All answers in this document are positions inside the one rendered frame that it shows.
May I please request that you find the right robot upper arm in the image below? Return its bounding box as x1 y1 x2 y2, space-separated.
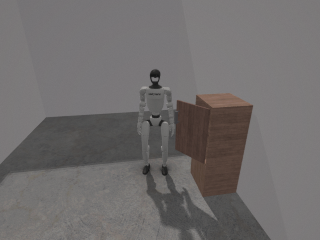
139 86 147 107

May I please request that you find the cupboard door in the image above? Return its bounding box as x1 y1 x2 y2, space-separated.
175 100 211 164

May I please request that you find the handle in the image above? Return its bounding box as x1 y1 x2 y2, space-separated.
174 110 180 124

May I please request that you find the robot right foot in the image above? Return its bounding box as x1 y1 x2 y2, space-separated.
142 163 150 175

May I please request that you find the left robot upper arm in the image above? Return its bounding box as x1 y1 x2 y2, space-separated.
163 87 172 108

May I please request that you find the robot left hand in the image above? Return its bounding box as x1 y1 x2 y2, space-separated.
169 123 175 137

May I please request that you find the left robot forearm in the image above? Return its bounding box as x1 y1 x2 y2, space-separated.
168 103 175 124

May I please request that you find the robot right hand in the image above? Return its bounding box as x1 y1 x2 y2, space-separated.
137 121 142 135

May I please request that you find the right robot forearm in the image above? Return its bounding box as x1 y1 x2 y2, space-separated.
138 103 145 122

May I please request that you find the robot left thigh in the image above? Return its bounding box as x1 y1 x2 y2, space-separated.
161 120 169 153

